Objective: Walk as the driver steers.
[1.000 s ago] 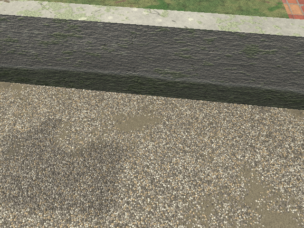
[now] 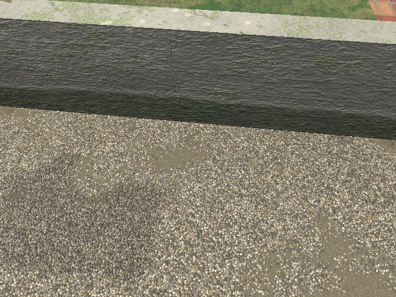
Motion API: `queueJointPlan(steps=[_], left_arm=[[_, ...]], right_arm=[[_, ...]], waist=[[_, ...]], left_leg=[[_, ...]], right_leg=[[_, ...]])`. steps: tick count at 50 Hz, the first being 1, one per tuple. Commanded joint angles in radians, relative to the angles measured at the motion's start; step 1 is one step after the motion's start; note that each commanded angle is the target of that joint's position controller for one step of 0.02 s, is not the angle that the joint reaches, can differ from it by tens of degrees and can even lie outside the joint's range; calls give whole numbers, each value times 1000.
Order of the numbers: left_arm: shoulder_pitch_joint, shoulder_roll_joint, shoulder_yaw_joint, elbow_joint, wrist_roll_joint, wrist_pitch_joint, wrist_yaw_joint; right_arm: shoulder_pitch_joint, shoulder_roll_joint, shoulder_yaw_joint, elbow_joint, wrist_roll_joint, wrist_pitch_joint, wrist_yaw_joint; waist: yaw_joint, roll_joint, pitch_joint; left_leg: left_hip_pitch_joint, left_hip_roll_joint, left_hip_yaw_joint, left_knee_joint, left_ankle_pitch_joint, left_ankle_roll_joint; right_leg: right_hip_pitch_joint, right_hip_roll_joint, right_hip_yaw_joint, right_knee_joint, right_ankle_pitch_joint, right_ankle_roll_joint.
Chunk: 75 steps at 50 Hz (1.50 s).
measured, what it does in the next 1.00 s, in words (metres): stands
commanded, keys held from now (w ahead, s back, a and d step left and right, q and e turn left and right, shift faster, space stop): w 1.00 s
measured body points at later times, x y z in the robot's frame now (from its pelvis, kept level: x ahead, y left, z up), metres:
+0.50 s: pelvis +0.00 +0.00 +0.00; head -0.01 +0.01 +0.45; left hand +0.20 +0.20 -0.09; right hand +0.19 -0.19 -0.08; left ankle -0.02 +0.09 -0.72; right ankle -0.03 -0.13 -0.72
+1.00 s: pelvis +0.00 +0.00 +0.00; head -0.01 +0.01 +0.45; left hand +0.20 +0.20 -0.09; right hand +0.19 -0.19 -0.08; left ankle -0.02 +0.09 -0.72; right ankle -0.03 -0.13 -0.72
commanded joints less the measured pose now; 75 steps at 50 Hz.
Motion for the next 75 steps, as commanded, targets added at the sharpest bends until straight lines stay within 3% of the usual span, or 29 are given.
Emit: queueJointPlan(steps=[1, 3, 6, 8, 11, 14, 17, 20, 23, 26, 29, 33, 36, 39, 42, 45, 47, 49, 51, 54, 57, 60, 62, 64, 66, 68, 70, 73, 75], left_arm=[[-40, 66, 24, -69, -1, -23, 4], [-115, 68, 19, -102, -3, -18, 0], [-44, 64, 24, -69, -1, -24, 3], [-118, 68, 20, -101, -3, -19, 0], [-46, 62, 25, -70, -1, -24, 2], [-122, 69, 20, -100, -4, -20, -2], [-44, 63, 25, -68, -1, -27, 2], [-122, 69, 20, -100, -4, -21, -2], [-45, 62, 25, -69, -1, -27, 1], [-123, 68, 21, -101, -4, -21, -3], [-46, 61, 25, -70, -1, -27, 1], [-122, 69, 21, -101, -4, -21, -4], [-45, 62, 26, -69, -1, -29, 1], [-124, 68, 21, -101, -4, -21, -3], [-47, 61, 25, -70, -1, -27, 1], [-125, 67, 21, -102, -3, -21, -4], [-52, 61, 25, -70, -1, -26, -1], [-120, 65, 20, -102, -2, -21, -3], [-54, 62, 26, -71, -1, -27, 0], [-124, 68, 21, -102, -3, -21, -4], [-48, 60, 25, -71, -1, -28, 1], [-127, 67, 21, -104, -4, -21, -4], [-53, 61, 25, -71, -1, -26, -1], [-121, 65, 20, -103, -2, -21, -4], [-55, 62, 26, -72, -1, -27, 0], [-123, 64, 20, -104, -2, -20, -4], [-56, 61, 25, -73, -1, -26, 0], [-117, 67, 20, -101, -1, -21, -5], [-86, 64, 20, -89, 4, -16, -5]], right_arm=[[-24, -66, -19, -75, 10, -18, -13], [-121, -62, -17, -116, 5, -15, -3], [-23, -64, -18, -80, 9, -17, -13], [-119, -62, -17, -119, 5, -15, -3], [-23, -63, -18, -83, 9, -17, -13], [-124, -61, -16, -125, 6, -12, -3], [-22, -61, -18, -86, 8, -19, -13], [-125, -59, -16, -127, 6, -12, -3], [-24, -59, -18, -88, 7, -19, -13], [-128, -57, -15, -129, 6, -13, -3], [-26, -57, -17, -90, 8, -20, -12], [-127, -56, -14, -132, 6, -11, -2], [-23, -57, -17, -90, 7, -22, -12], [-127, -55, -15, -131, 6, -14, -2], [-24, -56, -17, -91, 7, -21, -12], [-128, -55, -14, -131, 6, -15, -2], [-30, -56, -16, -95, 7, -18, -11], [-120, -53, -14, -129, 3, -18, -2], [-29, -58, -17, -95, 8, -19, -12], [-124, -54, -14, -132, 4, -16, -2], [-21, -56, -17, -92, 7, -22, -12], [-126, -54, -14, -132, 5, -16, -2], [-27, -55, -16, -96, 7, -18, -11], [-118, -53, -14, -130, 2, -18, -2], [-27, -57, -17, -96, 8, -20, -12], [-119, -52, -14, -130, 3, -18, -2], [-27, -56, -17, -96, 8, -20, -12], [-114, -52, -13, -130, 3, -17, -2], [-55, -40, -9, -108, -10, -22, 5]], waist=[[13, 2, -139], [1, 13, -7], [10, 3, -143], [0, 13, -11], [9, 4, -145], [-2, 15, 2], [8, 2, -150], [-2, 13, 1], [8, 3, -151], [-2, 14, 0], [8, 4, -153], [-2, 16, 7], [7, -1, -156], [-2, 12, -1], [7, 3, -156], [-1, 14, -2], [7, 7, -132], [-2, 14, -16], [7, 2, -136], [-2, 12, -4], [7, 1, -157], [-2, 13, -2], [6, 6, -134], [-2, 14, -16], [6, 2, -138], [-2, 14, -15], [6, 4, -138], [-1, 12, -5], [-10, 0, -72]], left_leg=[[-4, 77, -87, -128, 183, 24], [-52, 76, -61, -93, 337, 23], [-4, 76, -84, -119, 190, 23], [-51, 76, -58, -85, 343, 22], [-5, 77, -82, -113, 195, 22], [-59, 78, -58, -83, 341, 23], [-2, 77, -79, -108, 195, 22], [-60, 78, -56, -79, 342, 22], [-2, 77, -77, -105, 197, 21], [-61, 79, -54, -77, 342, 22], [-4, 79, -76, -104, 196, 21], [-68, 79, -53, -78, 335, 22], [-2, 77, -72, -100, 195, 21], [-62, 79, -50, -73, 341, 21], [-5, 79, -71, -100, 197, 21], [-64, 81, -49, -73, 339, 22], [-18, 81, -72, -103, 189, 22], [-59, 79, -46, -68, 337, 21], [-14, 82, -70, -101, 191, 21], [-62, 81, -45, -70, 336, 21], [-5, 81, -66, -96, 193, 20], [-65, 82, -43, -69, 336, 21], [-17, 83, -66, -100, 188, 21], [-59, 80, -40, -65, 336, 20], [-14, 83, -65, -98, 190, 20], [-60, 82, -39, -64, 337, 20], [-15, 85, -64, -98, 190, 20], [-61, 85, -44, -72, 326, 22], [-26, 87, -42, -75, 329, 20]], right_leg=[[95, -20, 20, -51, 148, -25], [13, -35, 33, -48, 318, -23], [94, -20, 21, -42, 160, -24], [11, -34, 33, -40, 325, -22], [90, -18, 21, -35, 162, -23], [0, -31, 33, -34, 322, -21], [89, -18, 23, -31, 169, -23], [-3, -31, 34, -31, 325, -20], [86, -17, 24, -28, 170, -22], [-5, -30, 34, -28, 324, -19], [85, -17, 24, -25, 169, -21], [-10, -29, 36, -26, 325, -18], [86, -18, 26, -24, 177, -22], [-7, -29, 37, -24, 329, -20], [84, -16, 26, -21, 173, -21], [-9, -27, 37, -22, 324, -19], [73, -15, 28, -20, 168, -21], [-4, -29, 39, -22, 334, -19], [74, -14, 28, -18, 168, -22], [-10, -27, 40, -21, 330, -20], [81, -15, 29, -18, 175, -22], [-13, -26, 39, -20, 326, -19], [70, -13, 30, -17, 170, -22], [-7, -27, 41, -20, 336, -20], [71, -12, 30, -15, 170, -22], [-9, -26, 41, -18, 334, -19], [70, -11, 30, -14, 167, -22], [-14, -26, 46, -25, 318, -21], [17, -37, 61, -36, 336, -25]])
